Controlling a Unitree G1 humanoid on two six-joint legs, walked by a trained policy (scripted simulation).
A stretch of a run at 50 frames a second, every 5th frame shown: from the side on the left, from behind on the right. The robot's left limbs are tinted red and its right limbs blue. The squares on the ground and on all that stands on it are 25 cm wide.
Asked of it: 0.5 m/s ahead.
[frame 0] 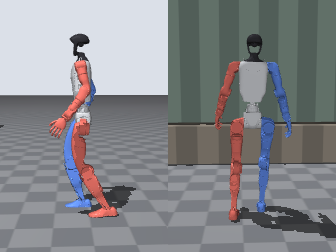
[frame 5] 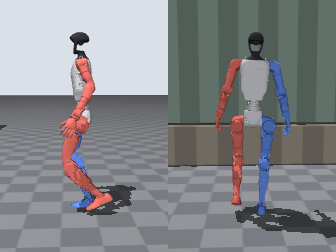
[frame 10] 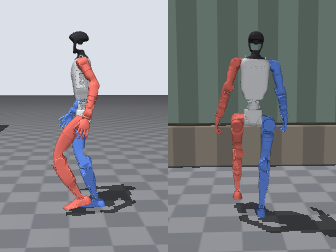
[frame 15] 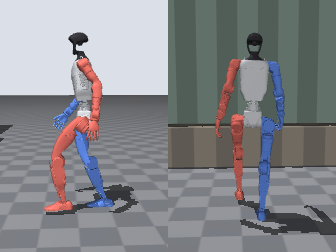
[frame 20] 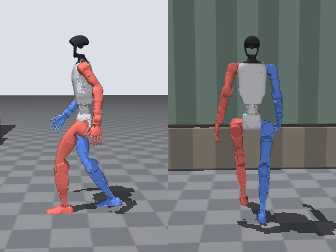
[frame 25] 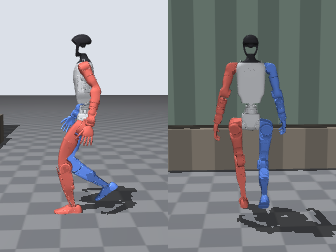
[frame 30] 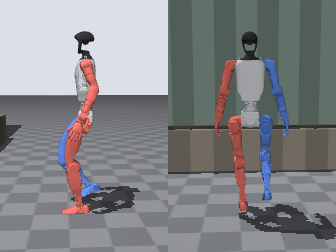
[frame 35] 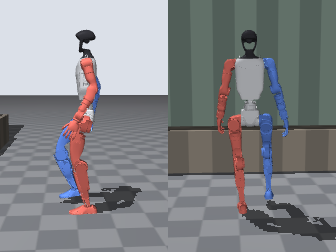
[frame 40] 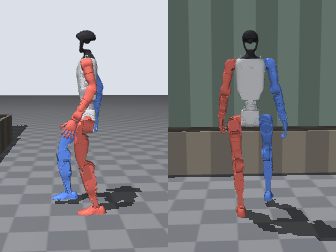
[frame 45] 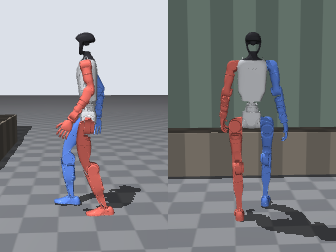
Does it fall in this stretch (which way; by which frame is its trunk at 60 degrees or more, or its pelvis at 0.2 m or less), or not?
no
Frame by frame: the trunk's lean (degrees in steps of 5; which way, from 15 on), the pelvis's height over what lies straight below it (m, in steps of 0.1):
0: 5, 0.8
5: 5, 0.8
10: 5, 0.8
15: 5, 0.8
20: 5, 0.7
25: 5, 0.8
30: 0, 0.8
35: 0, 0.8
40: 0, 0.8
45: 5, 0.8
